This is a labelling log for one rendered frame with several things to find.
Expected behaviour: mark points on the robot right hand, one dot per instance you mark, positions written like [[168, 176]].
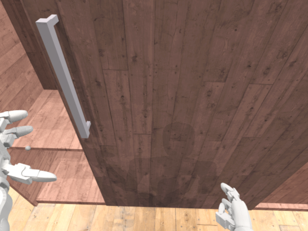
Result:
[[238, 215]]

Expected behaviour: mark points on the robot left hand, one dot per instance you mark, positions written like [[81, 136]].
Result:
[[19, 172]]

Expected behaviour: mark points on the wardrobe door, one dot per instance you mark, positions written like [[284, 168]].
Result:
[[293, 191], [184, 95]]

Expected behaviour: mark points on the handle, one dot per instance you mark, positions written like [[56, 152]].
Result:
[[52, 45]]

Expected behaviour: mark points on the robot left forearm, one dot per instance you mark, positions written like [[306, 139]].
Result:
[[6, 204]]

